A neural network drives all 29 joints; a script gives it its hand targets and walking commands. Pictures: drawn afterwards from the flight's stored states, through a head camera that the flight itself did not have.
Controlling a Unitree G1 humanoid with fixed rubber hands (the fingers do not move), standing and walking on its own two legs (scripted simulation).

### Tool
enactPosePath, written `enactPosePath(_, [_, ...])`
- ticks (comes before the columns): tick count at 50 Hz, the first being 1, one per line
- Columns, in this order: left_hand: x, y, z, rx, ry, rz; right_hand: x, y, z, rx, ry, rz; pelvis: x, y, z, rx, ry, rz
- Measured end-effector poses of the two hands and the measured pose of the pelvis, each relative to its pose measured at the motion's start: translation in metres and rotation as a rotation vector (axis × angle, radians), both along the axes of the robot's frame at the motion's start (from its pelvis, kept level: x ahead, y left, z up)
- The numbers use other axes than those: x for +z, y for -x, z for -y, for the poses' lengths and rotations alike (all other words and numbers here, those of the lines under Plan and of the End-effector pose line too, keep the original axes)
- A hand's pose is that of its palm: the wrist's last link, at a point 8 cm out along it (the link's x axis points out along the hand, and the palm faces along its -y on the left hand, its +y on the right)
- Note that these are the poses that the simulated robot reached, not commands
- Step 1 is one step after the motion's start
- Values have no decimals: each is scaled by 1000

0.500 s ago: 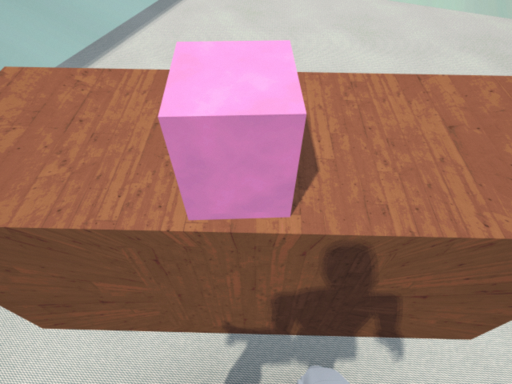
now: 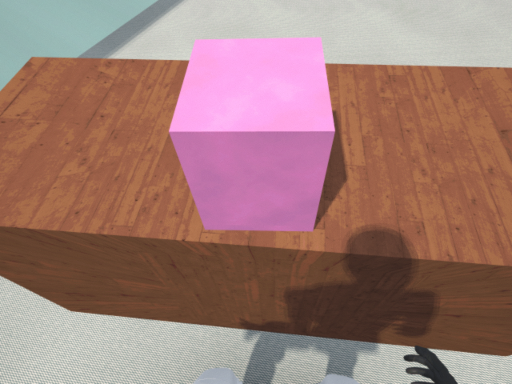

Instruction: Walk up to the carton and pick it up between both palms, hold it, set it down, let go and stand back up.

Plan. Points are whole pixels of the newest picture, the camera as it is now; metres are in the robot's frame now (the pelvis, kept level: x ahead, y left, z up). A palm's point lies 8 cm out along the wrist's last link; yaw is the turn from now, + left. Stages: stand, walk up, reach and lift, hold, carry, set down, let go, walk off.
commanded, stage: walk up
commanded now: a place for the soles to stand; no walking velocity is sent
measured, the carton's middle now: (258, 141) +0.47 +0.04 +0.08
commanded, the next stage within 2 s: reach and lift in 1.84 s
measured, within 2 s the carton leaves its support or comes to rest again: neither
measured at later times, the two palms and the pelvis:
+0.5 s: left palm out of the picture +0.10 +0.30 -0.09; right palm out of the picture +0.04 -0.20 -0.10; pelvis -0.01 +0.06 +0.01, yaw -6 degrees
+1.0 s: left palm out of the picture +0.10 +0.29 -0.10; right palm out of the picture +0.03 -0.22 -0.10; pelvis +0.00 +0.05 +0.01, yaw -10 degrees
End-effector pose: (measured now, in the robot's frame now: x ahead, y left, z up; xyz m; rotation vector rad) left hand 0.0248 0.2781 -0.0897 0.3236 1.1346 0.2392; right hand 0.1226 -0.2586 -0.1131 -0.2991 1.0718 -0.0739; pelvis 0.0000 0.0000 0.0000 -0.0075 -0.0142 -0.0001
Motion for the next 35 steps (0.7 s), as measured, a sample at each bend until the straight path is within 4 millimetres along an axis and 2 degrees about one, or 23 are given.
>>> enactPosePath(3, [-13,-10,-20,-19,22,11,6,-4,-20,-7,9,36,-4,2,-16,-9,-20,13])
enactPosePath(6, [-17,-25,-28,-33,59,39,21,-1,-34,-31,16,82,0,1,-30,-17,-2,20])
enactPosePath(11, [-12,-52,-32,-68,93,90,39,10,-42,-93,40,123,9,2,-47,-29,39,7])
enactPosePath(15, [-12,-66,-33,-117,99,118,36,30,-44,-117,49,101,7,8,-54,-46,25,2])
enactPosePath(20, [-16,-70,-26,-160,105,123,17,60,-45,-158,26,54,0,14,-58,-84,12,7])
enactPosePath(24, [-6,-70,-24,-170,112,136,11,79,-55,-175,-15,25,4,15,-59,-93,13,6])
enactPosePath(28, [0,-72,-27,-176,111,150,9,87,-61,-181,-38,28,7,14,-59,-105,1,10])
enactPosePath(35, [-1,-70,-25,-190,114,137,14,92,-50,-198,-13,47,8,15,-57,-128,-6,8])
